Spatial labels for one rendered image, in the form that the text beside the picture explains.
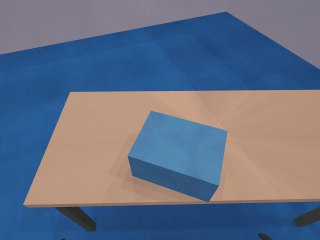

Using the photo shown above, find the table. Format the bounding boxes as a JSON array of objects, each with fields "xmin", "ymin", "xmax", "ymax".
[{"xmin": 23, "ymin": 90, "xmax": 320, "ymax": 232}]

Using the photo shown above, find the carton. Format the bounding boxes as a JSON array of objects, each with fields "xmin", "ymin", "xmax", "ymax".
[{"xmin": 127, "ymin": 110, "xmax": 228, "ymax": 202}]

